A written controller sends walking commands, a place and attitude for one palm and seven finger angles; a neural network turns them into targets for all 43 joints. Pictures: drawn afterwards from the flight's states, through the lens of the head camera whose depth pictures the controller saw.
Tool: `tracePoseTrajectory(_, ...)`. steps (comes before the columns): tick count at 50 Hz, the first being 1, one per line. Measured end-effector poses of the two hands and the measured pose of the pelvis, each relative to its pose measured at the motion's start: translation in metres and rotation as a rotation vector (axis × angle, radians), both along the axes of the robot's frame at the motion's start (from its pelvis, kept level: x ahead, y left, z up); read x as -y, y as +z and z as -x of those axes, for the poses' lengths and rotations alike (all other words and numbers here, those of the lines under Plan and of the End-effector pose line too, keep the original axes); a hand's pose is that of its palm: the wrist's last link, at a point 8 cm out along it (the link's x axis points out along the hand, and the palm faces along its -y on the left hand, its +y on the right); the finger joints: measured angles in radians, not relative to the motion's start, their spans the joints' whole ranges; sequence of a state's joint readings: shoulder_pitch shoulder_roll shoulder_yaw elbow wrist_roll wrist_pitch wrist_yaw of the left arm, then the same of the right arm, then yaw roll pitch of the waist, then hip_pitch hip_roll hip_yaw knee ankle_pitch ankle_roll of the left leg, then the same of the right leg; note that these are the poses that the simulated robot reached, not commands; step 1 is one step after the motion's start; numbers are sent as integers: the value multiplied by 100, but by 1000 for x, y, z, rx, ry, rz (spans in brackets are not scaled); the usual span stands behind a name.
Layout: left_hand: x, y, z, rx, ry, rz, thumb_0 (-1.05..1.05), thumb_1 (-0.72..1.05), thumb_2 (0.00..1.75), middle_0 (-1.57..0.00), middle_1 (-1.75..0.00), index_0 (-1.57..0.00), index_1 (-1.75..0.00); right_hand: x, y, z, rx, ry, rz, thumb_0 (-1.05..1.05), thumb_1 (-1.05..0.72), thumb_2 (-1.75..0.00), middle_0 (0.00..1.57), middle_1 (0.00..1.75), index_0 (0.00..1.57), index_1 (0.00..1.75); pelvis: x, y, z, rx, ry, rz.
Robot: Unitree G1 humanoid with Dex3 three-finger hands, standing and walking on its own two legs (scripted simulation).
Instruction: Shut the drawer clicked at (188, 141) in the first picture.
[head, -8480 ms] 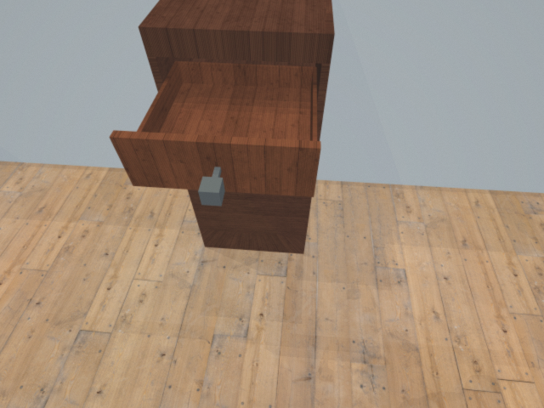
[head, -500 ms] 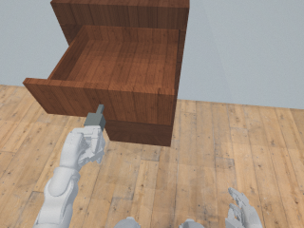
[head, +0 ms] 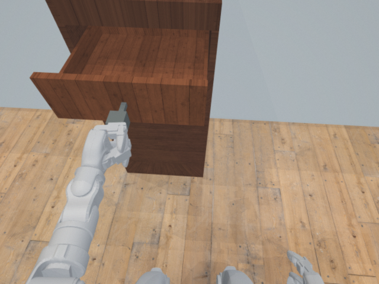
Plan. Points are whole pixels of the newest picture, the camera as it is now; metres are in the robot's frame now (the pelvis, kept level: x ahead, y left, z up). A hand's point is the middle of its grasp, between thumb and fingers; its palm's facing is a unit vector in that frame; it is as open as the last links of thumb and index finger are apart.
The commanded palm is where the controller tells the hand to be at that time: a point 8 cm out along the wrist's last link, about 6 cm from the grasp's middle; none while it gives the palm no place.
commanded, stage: push the drawer shut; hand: left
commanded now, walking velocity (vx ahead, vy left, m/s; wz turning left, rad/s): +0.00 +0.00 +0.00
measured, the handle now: (120, 116) +0.46 +0.17 +0.07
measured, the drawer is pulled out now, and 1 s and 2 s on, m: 0.21 0.10 0.00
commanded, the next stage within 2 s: none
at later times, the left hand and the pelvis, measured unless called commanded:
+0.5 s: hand (132, 125) +0.44 +0.14 +0.06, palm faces -0.08 -1.00 -0.05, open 3.3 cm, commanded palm +0.43 +0.19 +0.07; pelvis +0.01 +0.00 +0.00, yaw -1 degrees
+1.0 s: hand (137, 108) +0.49 +0.13 +0.06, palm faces -0.07 -1.00 -0.04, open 3.4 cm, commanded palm +0.49 +0.18 +0.07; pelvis +0.00 +0.00 -0.02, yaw -1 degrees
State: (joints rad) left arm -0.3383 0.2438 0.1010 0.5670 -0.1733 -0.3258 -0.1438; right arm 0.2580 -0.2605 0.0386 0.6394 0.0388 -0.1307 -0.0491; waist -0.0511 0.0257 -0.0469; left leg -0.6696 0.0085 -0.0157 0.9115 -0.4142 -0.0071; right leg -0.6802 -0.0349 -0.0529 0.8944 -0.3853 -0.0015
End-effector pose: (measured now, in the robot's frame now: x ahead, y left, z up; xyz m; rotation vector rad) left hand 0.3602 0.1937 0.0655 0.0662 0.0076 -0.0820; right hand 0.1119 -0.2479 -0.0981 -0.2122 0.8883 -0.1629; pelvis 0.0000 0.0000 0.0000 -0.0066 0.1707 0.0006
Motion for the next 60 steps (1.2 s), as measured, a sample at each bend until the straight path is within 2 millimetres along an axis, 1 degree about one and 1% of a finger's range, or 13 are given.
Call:
tracePoseTrajectory(8,0,-1,-27,-6,1,1,3,81,97,-140,-160,-140,-160,3,-8,20,-85,-29,1,1,-91,-90,20,30,20,30,-1,-1,-2,-24,-6,-1)
tracePoseTrajectory(15,1,0,-47,-12,2,9,4,81,96,-140,-160,-140,-160,4,-10,31,-134,-53,-2,1,-91,-90,20,30,20,30,-1,-1,-6,-43,-12,-1)
tracePoseTrajectory(27,2,0,-67,-5,2,21,6,80,95,-140,-160,-140,-160,5,-13,41,-181,-74,-6,1,-91,-90,20,30,20,30,-3,-2,-10,-63,-21,1)
tracePoseTrajectory(37,2,-1,-84,-6,6,19,4,78,96,-140,-160,-140,-160,4,-20,54,-227,-70,4,1,-91,-90,20,30,20,30,-3,-9,-2,-88,-13,6)
tracePoseTrajectory(43,4,0,-98,-10,7,22,5,79,96,-140,-160,-140,-160,6,-23,70,-255,-85,13,1,-91,-90,20,30,20,30,-4,-13,1,-108,-16,9)
tracePoseTrajectory(54,7,2,-122,-17,15,22,6,80,96,-140,-160,-140,-160,6,-26,108,-341,-120,21,1,-91,-90,20,30,20,30,-5,-18,5,-141,-23,14)
tracePoseTrajectory(60,8,2,-136,-17,17,19,7,80,96,-140,-160,-140,-160,5,-26,125,-389,-136,30,1,-91,-90,20,30,20,30,-7,-21,6,-165,-22,18)
